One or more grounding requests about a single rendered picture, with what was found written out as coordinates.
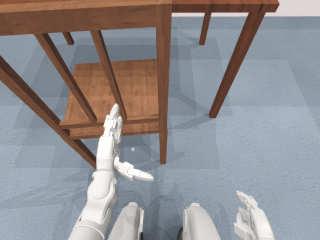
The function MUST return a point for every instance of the left robot thigh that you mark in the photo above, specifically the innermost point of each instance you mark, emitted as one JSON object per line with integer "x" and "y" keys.
{"x": 129, "y": 224}

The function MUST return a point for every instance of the robot right shin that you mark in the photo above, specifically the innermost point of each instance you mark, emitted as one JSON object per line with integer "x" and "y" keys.
{"x": 188, "y": 236}

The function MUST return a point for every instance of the chair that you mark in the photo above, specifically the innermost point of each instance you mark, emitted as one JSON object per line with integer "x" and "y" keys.
{"x": 139, "y": 87}

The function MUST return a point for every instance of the right robot hand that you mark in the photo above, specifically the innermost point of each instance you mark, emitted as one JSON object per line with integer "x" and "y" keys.
{"x": 257, "y": 225}

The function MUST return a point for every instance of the robot left forearm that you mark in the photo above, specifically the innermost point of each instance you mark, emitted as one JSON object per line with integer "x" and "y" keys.
{"x": 96, "y": 216}

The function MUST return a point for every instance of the left robot hand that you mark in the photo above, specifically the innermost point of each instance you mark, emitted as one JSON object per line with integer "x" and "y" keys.
{"x": 108, "y": 149}

